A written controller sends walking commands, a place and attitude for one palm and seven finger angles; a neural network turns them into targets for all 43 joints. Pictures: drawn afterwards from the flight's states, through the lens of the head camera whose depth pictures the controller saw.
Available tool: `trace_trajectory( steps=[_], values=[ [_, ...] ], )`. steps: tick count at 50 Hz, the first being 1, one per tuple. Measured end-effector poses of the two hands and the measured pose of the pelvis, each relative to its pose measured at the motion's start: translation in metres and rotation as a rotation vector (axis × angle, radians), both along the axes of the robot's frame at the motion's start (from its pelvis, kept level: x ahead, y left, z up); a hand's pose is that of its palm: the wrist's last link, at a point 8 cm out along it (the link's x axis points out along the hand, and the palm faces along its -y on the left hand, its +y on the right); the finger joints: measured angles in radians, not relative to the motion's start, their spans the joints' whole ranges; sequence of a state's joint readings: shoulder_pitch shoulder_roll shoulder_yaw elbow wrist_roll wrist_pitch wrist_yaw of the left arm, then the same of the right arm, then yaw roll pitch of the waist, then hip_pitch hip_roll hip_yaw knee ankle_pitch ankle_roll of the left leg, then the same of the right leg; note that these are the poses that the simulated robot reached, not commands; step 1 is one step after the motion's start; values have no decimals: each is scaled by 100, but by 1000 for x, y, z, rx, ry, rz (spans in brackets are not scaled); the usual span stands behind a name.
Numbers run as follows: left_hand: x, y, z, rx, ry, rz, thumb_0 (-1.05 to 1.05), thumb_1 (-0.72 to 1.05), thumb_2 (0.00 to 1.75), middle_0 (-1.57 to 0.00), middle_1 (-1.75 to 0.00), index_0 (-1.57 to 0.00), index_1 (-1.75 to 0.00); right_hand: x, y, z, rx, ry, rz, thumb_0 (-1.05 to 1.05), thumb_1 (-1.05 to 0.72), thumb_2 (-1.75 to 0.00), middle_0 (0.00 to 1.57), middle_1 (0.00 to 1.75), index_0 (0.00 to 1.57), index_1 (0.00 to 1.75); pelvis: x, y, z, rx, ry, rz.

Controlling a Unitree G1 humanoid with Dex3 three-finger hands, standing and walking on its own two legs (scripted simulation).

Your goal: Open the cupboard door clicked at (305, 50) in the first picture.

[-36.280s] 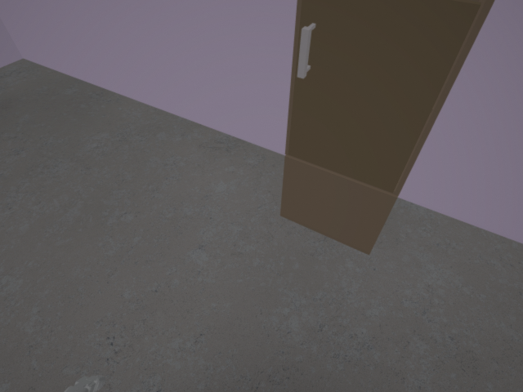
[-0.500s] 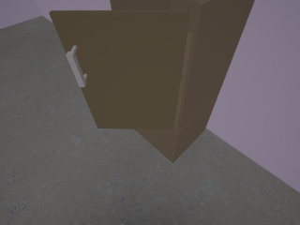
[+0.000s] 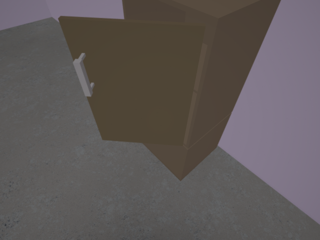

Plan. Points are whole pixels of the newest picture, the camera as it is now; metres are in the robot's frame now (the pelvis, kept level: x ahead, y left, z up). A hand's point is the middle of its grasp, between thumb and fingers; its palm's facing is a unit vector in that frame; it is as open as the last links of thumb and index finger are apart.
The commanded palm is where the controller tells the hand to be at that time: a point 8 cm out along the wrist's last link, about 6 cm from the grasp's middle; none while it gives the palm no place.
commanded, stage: look again from close up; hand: left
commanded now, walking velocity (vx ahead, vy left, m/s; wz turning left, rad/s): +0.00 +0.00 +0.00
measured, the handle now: (85, 75) +0.58 +0.28 +0.08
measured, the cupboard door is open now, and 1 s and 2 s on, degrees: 43 43 43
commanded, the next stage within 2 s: shuffle to correct the standing spot in 0.56 s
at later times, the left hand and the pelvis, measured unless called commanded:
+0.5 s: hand out of the picture -0.01 +0.22 -0.19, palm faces +0.02 -0.98 -0.20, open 7.3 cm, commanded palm none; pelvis -0.03 +0.04 -0.01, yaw -1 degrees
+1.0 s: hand out of the picture -0.07 +0.22 -0.20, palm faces +0.05 -0.99 -0.14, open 7.4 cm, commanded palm none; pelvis -0.01 +0.06 -0.01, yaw +0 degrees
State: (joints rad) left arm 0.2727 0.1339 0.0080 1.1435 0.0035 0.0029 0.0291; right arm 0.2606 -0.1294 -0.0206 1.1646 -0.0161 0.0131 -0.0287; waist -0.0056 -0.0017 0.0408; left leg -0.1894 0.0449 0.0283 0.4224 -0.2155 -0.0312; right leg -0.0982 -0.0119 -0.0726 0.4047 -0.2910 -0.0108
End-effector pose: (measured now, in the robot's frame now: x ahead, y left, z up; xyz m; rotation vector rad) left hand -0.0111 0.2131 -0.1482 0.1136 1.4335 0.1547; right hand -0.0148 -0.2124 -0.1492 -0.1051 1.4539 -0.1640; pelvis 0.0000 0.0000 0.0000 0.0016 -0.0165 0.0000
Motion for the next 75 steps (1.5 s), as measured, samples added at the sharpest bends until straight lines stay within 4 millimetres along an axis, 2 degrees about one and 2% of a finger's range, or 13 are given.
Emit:
trace_trajectory(
  steps=[9, 14, 20, 25, 31, 41, 47, 52, 56, 59, 64, 69, 75],
  values=[
    [-4, -6, -5, -11, -1, -24, 1, 91, 89, -20, -30, -20, -30, 22, -7, 2, -39, -65, 17, 1, -92, -90, 20, 30, 20, 30, 3, 7, -4, -17, 10, -15],
    [-1, 11, -10, -2, -42, -36, 1, 91, 89, -21, -30, -20, -30, 36, -3, 5, -68, -168, 19, 1, -92, -90, 20, 30, 20, 30, -3, 18, -9, -10, -9, -18],
    [2, 37, -10, 17, -107, -41, 1, 91, 89, -20, -30, -20, -30, 39, 12, 8, -67, -221, 44, 0, -93, -90, 20, 30, 20, 30, -18, 30, -10, -13, -32, -14],
    [-3, 54, -6, 31, -127, -47, 1, 91, 89, -20, -30, -20, -30, 31, 20, 12, -60, -228, 60, 0, -93, -90, 20, 30, 20, 30, -29, 39, -8, -12, -24, -9],
    [-23, 65, -3, 39, -99, -42, 0, 91, 89, -20, -30, -20, -30, 11, 24, 12, -54, -187, 66, 0, -92, -90, 21, 30, 21, 30, -36, 44, -5, -9, -11, -5],
    [-61, 59, -6, 14, -3, -11, 1, 91, 89, -20, -30, -20, -30, -20, 28, 7, -40, -85, 56, 0, -91, -90, 21, 30, 20, 30, -36, 46, -6, -10, -6, 0],
    [-68, 58, -16, -21, 48, 25, 1, 91, 89, -20, -30, -20, -30, -24, 37, 4, -51, -45, 48, 0, -91, -90, 20, 30, 20, 30, -22, 56, -13, -15, -6, 2],
    [-49, 64, -16, -30, 62, 1, 1, 91, 89, -20, -30, -20, -30, -20, 51, 5, -47, -45, 19, 0, -91, -90, 20, 30, 20, 30, -8, 64, -12, -5, 1, -19],
    [-10, 64, -9, -24, -7, -23, 1, 91, 89, -20, -30, -20, -30, -18, 62, 4, -15, -33, 4, 0, -91, -90, 20, 30, 20, 30, 3, 64, -8, -4, 3, -27],
    [19, 63, -12, -11, -95, -15, 1, 91, 89, -20, -30, -20, -30, -12, 66, -5, 9, -15, 6, 0, -91, -90, 20, 30, 20, 30, 12, 64, -14, 5, 1, -16],
    [37, 75, -8, 5, -123, 14, 1, 93, 89, -20, -30, -20, -30, 25, 76, -2, 7, -33, 29, 0, -91, -90, 20, 30, 20, 30, 27, 74, -9, -8, -9, 9],
    [48, 92, -19, -11, -78, 13, 1, 92, 89, -20, -30, -20, -30, 60, 80, -1, -51, -100, 36, 2, -94, -90, 21, 30, 20, 30, 39, 92, -15, -11, -14, -4],
    [58, 106, -15, 1, -62, -16, 1, 92, 89, -20, -30, -20, -30, 90, 82, 9, -80, -163, 40, 2, -94, -90, 20, 30, 20, 30, 38, 99, -10, 5, 8, -21]
  ],
)
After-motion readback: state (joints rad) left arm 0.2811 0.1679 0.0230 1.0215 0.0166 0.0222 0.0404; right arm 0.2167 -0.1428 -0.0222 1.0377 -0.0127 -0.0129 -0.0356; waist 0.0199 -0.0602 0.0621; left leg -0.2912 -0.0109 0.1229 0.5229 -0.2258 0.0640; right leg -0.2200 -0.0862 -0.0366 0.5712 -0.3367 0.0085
